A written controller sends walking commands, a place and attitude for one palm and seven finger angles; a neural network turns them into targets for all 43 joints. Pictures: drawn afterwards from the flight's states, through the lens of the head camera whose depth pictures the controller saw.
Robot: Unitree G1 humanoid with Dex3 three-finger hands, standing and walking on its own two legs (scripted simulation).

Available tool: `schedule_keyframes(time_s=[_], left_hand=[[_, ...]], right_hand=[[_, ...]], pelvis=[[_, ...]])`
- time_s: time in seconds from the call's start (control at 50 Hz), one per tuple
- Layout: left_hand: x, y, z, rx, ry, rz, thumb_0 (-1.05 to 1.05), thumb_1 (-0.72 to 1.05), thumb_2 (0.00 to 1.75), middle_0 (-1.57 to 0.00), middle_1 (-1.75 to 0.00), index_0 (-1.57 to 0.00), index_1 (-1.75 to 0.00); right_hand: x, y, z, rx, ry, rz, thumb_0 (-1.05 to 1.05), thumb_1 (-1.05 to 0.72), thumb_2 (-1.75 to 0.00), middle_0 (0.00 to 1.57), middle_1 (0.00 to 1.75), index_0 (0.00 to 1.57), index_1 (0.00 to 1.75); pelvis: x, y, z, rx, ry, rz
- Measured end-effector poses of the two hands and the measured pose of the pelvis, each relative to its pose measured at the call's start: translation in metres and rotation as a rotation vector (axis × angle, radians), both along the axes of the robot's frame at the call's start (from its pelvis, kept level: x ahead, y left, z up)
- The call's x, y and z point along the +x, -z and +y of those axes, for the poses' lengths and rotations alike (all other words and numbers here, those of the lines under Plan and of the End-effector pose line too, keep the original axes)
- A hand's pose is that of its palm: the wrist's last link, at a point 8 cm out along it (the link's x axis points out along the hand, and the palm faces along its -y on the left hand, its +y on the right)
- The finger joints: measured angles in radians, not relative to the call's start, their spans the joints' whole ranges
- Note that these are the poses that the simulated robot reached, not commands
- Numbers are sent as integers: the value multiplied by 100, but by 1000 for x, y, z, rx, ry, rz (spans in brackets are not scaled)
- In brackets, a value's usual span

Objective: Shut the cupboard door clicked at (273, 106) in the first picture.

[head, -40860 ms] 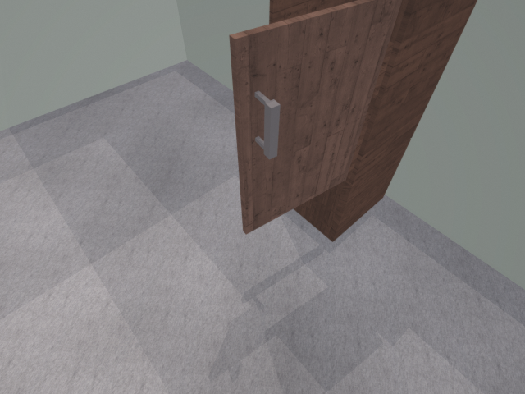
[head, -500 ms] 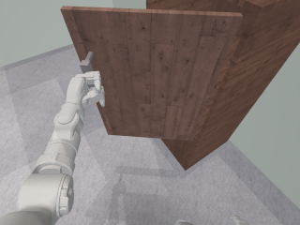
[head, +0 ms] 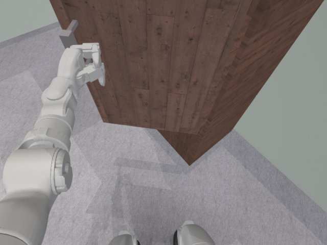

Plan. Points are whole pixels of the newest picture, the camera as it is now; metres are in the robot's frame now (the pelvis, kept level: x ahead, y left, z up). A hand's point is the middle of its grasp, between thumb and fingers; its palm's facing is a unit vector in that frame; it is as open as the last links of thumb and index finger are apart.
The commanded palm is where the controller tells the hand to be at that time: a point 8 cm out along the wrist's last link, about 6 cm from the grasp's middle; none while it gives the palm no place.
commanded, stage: push the door shut along its arc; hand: left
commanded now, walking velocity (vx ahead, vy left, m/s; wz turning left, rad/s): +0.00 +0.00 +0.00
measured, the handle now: (78, 50) +0.58 +0.16 +0.11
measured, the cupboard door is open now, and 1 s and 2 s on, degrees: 43 34 29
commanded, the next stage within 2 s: pull the fist back off the door in 0.98 s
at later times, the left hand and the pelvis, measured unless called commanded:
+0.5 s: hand (121, 50) +0.56 +0.05 +0.12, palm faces -0.38 -0.93 +0.02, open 3.1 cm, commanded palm +0.57 +0.11 +0.11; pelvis +0.01 +0.00 -0.01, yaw -1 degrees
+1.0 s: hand (125, 44) +0.58 +0.04 +0.12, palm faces -0.43 -0.90 -0.01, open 3.2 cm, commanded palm +0.62 +0.06 +0.11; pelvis +0.01 +0.00 -0.02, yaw +0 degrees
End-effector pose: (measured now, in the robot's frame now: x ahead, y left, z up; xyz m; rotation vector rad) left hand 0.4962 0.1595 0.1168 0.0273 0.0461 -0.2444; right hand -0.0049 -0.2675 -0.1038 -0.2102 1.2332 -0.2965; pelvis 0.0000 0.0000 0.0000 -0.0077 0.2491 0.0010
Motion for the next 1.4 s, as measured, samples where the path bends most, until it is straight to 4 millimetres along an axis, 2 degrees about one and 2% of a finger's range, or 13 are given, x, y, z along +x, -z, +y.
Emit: schedule_keyframes(time_s=[0.16, 0.3, 0.52, 0.62, 0.82, 1.1, 1.18, 1.26, 1.34, 1.4], left_hand=[[24, 0, -2, -11, 25, 6, 2, 90, 90, -130, -150, -130, -150], [38, -1, -7, -2, 67, 9, 2, 90, 90, -130, -150, -130, -150], [71, -4, -51, -35, 143, 17, 2, 90, 90, -130, -150, -130, -150], [81, -3, -53, -13, 147, 20, -1, 87, 91, -130, -150, -130, -150], [88, -4, -53, 7, 176, 35, -1, 86, 92, -130, -150, -130, -150], [90, -8, -66, 9, 213, 22, 4, 96, 100, -130, -150, -130, -150], [92, -4, -71, -101, -11, 49, 4, 89, 97, -130, -150, -130, -150], [90, -3, -83, -74, -249, -5, 3, 84, 94, -130, -150, -130, -150], [87, -3, -94, 28, -281, -73, 3, 88, 94, -130, -150, -129, -150], [84, 2, -99, 64, -245, -34, 2, 90, 93, -130, -150, -130, -150]], right_hand=[[-16, 1, 2, -10, 21, 50, 1, -90, -90, 20, 30, 20, 29], [-25, 1, 4, -12, 34, 105, 1, -90, -90, 20, 30, 20, 29], [-30, 2, 7, -23, 64, 126, 1, -90, -90, 20, 30, 20, 29], [-38, 5, 11, -8, 84, 157, 1, -90, -90, 20, 30, 20, 29], [-52, 6, 13, -3, 92, 229, 1, -90, -90, 20, 30, 20, 30], [-56, 5, -1, -58, 72, 230, 1, -90, -90, 20, 30, 20, 29], [-56, 8, 4, -24, 32, 228, 1, -90, -90, 20, 30, 20, 29], [-56, 13, 15, 47, -11, 219, 1, -90, -90, 20, 30, 20, 29], [-61, 18, 28, 111, 20, 219, 1, -90, -90, 20, 30, 20, 29], [-65, 18, 36, 144, 58, 230, 1, -90, -90, 20, 30, 20, 29]], pelvis=[[1, 5, 2, -6, 5, 45], [5, 8, 4, -11, 4, 72], [11, 13, 5, -14, 13, 114], [13, 16, 4, -11, 21, 131], [13, 18, 0, -15, 10, 148], [6, 25, -1, -24, -5, 162], [5, 28, -1, -32, -12, 188], [6, 31, -2, -27, -10, 208], [6, 30, -4, -17, 1, 202], [7, 25, -5, -12, 9, 185]])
